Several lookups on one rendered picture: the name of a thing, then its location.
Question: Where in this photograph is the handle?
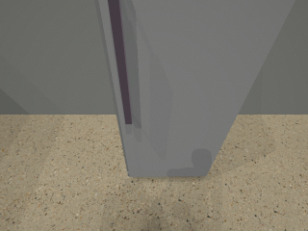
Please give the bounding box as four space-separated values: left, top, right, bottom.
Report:
108 0 133 124

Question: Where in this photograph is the fridge door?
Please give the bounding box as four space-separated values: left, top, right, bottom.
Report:
98 0 295 177

